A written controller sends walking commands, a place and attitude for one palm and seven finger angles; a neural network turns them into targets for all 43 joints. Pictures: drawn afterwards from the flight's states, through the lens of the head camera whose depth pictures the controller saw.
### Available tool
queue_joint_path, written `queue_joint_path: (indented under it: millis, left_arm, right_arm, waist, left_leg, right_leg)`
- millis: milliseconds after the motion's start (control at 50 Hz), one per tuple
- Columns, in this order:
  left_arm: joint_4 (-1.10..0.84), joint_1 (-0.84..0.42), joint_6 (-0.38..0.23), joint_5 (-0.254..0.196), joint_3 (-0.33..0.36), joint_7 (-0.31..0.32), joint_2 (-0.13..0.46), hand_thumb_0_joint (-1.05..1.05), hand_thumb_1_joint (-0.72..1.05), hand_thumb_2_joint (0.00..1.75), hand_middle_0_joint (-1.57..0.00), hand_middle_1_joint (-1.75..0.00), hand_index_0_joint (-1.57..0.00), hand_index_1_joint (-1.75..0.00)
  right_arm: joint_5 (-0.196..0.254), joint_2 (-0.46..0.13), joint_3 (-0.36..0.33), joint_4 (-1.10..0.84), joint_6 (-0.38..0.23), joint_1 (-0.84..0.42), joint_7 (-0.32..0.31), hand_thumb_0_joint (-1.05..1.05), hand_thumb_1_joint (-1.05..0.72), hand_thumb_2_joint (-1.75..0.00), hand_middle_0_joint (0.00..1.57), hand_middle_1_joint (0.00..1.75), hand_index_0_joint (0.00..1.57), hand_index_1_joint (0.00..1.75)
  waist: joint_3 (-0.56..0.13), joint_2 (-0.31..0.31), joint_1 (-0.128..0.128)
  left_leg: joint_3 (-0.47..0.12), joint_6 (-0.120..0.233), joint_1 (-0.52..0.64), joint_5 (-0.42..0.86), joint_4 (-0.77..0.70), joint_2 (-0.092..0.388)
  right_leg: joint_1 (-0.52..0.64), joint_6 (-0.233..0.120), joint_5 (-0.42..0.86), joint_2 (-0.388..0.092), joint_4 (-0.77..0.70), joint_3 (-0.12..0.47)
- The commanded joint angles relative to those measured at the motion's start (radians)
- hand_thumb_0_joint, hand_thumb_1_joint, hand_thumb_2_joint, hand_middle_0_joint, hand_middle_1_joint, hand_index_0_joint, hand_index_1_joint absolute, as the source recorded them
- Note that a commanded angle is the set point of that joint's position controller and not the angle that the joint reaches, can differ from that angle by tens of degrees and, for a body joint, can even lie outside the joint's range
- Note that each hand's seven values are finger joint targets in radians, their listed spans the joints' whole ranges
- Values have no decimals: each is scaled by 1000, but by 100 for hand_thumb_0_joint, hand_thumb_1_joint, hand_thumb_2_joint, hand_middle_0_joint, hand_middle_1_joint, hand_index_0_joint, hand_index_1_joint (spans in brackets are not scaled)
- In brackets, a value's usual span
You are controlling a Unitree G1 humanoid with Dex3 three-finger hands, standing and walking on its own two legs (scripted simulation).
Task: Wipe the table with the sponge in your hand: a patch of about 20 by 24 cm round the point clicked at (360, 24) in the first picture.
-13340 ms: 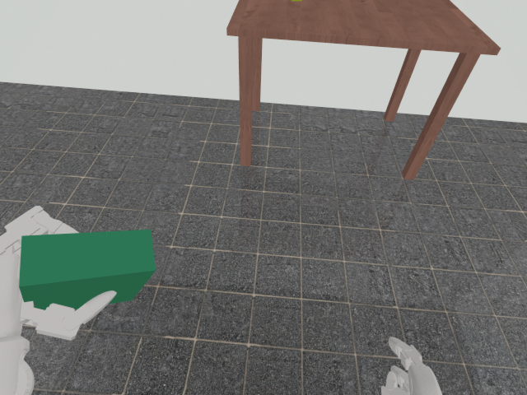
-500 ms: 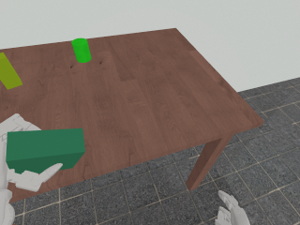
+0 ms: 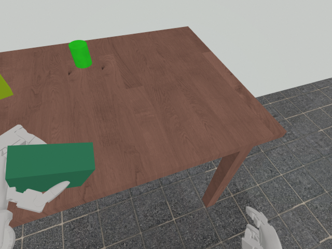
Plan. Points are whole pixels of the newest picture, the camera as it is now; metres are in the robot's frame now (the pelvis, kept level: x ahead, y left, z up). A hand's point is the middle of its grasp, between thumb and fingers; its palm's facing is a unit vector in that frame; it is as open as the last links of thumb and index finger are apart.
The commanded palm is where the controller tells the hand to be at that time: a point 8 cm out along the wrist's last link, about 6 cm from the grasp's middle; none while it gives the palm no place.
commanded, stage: shuffle to correct the standing spot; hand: left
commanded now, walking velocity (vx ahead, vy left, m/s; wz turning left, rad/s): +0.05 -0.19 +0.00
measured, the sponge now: (63, 168) +0.23 +0.21 +0.13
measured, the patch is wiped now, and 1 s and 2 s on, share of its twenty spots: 0.00 0.00 0.00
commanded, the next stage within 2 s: come to a stop and stand still in 1.06 s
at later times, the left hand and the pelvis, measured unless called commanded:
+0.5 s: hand (65, 165) +0.23 +0.20 +0.15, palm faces +0.34 -0.85 -0.39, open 9.4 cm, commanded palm +0.17 +0.24 +0.17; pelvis +0.01 -0.04 +0.00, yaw +0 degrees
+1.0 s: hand (80, 161) +0.24 +0.18 +0.15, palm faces +0.32 -0.85 -0.42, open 9.4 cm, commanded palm +0.18 +0.22 +0.17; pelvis +0.02 -0.06 -0.01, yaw +0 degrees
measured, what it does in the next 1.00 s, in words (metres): shifts its weight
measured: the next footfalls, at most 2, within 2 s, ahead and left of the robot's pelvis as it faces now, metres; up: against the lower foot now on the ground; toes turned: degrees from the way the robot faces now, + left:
none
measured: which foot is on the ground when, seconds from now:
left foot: down 0.00-1.00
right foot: down 0.00-1.00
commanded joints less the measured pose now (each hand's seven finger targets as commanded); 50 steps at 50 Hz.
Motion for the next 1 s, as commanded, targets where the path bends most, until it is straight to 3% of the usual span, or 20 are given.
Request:
queue_joint_path:
  millis: [0,80,160,240,260,340,360,440,460,540,600,640,660,680,720,760,820,860,900,980]
  left_arm:
    - [-223,-96,-69,-17,120,23,173,0,10,130,-120,-160,-120,-160]
    - [-256,-114,-67,-18,116,16,179,0,10,130,-120,-160,-120,-160]
    - [-239,-81,-56,-25,105,10,162,0,10,130,-120,-160,-120,-160]
    - [-254,-72,-44,-28,135,11,194,0,10,130,-120,-160,-120,-160]
    - [-245,-67,-42,-33,103,6,159,0,10,130,-120,-160,-120,-160]
    - [-253,-72,-28,-38,141,9,202,0,10,130,-120,-160,-120,-160]
    - [-244,-66,-27,-43,117,7,175,0,10,130,-120,-160,-120,-160]
    - [-260,-81,-13,-52,143,11,207,0,10,130,-120,-160,-120,-160]
    - [-257,-75,-12,-57,120,10,183,0,10,130,-120,-160,-120,-160]
    - [-286,-71,-5,-63,154,20,221,0,10,130,-120,-160,-120,-160]
    - [-302,-80,-11,-65,146,17,211,0,10,130,-120,-160,-120,-160]
    - [-310,-53,-11,-60,174,18,237,0,10,130,-120,-160,-120,-160]
    - [-308,-44,-12,-59,146,14,205,0,10,130,-120,-160,-120,-160]
    - [-315,-51,-13,-58,163,12,224,0,10,130,-120,-160,-120,-160]
    - [-303,-30,-13,-57,167,6,223,0,10,130,-120,-160,-120,-160]
    - [-293,-5,-11,-62,149,5,199,0,10,130,-120,-160,-120,-160]
    - [-295,-13,-12,-70,173,6,222,0,10,130,-120,-160,-120,-160]
    - [-293,-1,-12,-70,156,7,206,0,10,130,-120,-160,-120,-160]
    - [-319,-26,-18,-68,168,5,226,0,10,130,-120,-160,-120,-160]
    - [-327,-58,-11,-58,160,-1,225,0,10,130,-120,-160,-120,-160]
  right_arm:
    - [-6,-116,-46,-155,-53,-88,-6,0,-90,-90,20,30,20,30]
    - [-6,-108,-48,-163,-52,-90,-4,0,-90,-90,20,30,20,30]
    - [-8,-103,-44,-163,-44,-82,4,0,-90,-90,20,30,20,30]
    - [1,-101,-49,-174,-37,-90,9,0,-90,-90,20,30,20,30]
    - [-4,-104,-47,-174,-30,-77,10,0,-90,-90,20,30,20,30]
    - [4,-102,-51,-183,-22,-89,5,0,-90,-90,20,30,20,30]
    - [-3,-102,-48,-180,-16,-78,6,0,-90,-90,20,30,20,30]
    - [7,-101,-55,-182,-12,-85,0,0,-90,-90,20,30,20,30]
    - [1,-99,-52,-178,-7,-72,2,0,-90,-90,20,30,20,30]
    - [10,-100,-56,-179,-4,-89,-1,0,-90,-90,20,30,20,30]
    - [2,-106,-57,-179,4,-78,3,0,-90,-90,20,30,20,30]
    - [6,-107,-59,-183,5,-96,-1,0,-90,-90,20,30,20,30]
    - [-2,-108,-54,-180,12,-82,2,0,-90,-90,20,30,20,30]
    - [-1,-112,-61,-188,13,-84,2,0,-90,-90,20,30,20,30]
    - [1,-111,-64,-191,16,-74,5,0,-90,-90,20,30,20,30]
    - [3,-110,-61,-189,18,-60,9,0,-90,-90,20,30,20,30]
    - [2,-108,-68,-191,15,-52,10,0,-90,-90,20,30,20,30]
    - [-2,-105,-57,-185,18,-57,9,0,-90,-90,20,30,20,30]
    - [-6,-111,-59,-191,19,-66,4,0,-90,-90,20,30,20,30]
    - [-6,-117,-62,-193,17,-62,2,0,-90,-90,20,30,20,30]
  waist:
    - [-153,40,0]
    - [-163,106,1]
    - [-164,99,-3]
    - [-170,108,-6]
    - [-164,106,-9]
    - [-151,78,-10]
    - [-158,69,-12]
    - [-147,25,-17]
    - [-155,4,-20]
    - [-145,7,-18]
    - [-158,12,-20]
    - [-157,71,-16]
    - [-161,97,-22]
    - [-159,113,-17]
    - [-164,82,-14]
    - [-173,41,-22]
    - [-179,-16,-22]
    - [-166,26,-24]
    - [-159,69,-22]
    - [-159,119,-19]
  left_leg:
    - [-112,12,22,109,-116,112]
    - [-143,7,53,157,-144,144]
    - [-131,6,61,166,-128,152]
    - [-124,0,68,205,-101,160]
    - [-120,6,50,176,-100,158]
    - [-106,12,31,124,-65,159]
    - [-98,18,19,98,-49,155]
    - [-58,9,16,46,36,121]
    - [-38,11,5,25,70,112]
    - [-14,-2,9,98,129,96]
    - [-17,7,17,185,110,113]
    - [-50,18,68,270,76,144]
    - [-71,30,46,276,66,161]
    - [-93,35,26,294,56,180]
    - [-84,30,-1,279,85,176]
    - [-46,17,-8,240,128,144]
    - [5,-5,-24,170,174,101]
    - [-12,7,10,166,116,117]
    - [-61,26,39,196,67,162]
    - [-119,40,11,264,45,203]
  right_leg:
    - [53,-17,138,-75,-41,66]
    - [45,-13,119,-52,-19,43]
    - [31,-13,112,-42,-30,30]
    - [28,-17,130,-48,-33,34]
    - [27,-19,120,-42,-29,30]
    - [11,-27,120,-60,-39,59]
    - [13,-31,110,-62,-42,64]
    - [-29,-67,97,-109,-60,137]
    - [-32,-77,76,-125,-66,147]
    - [-38,-106,182,-159,-47,177]
    - [-11,-85,244,-134,-2,124]
    - [-32,-62,269,-106,37,98]
    - [-14,-46,244,-82,57,63]
    - [-1,-30,240,-69,56,60]
    - [26,-28,248,-74,26,77]
    - [32,-61,264,-97,19,93]
    - [36,-89,341,-149,2,150]
    - [-11,-87,273,-133,26,119]
    - [-46,-50,207,-91,44,86]
    - [-8,-23,191,-52,49,53]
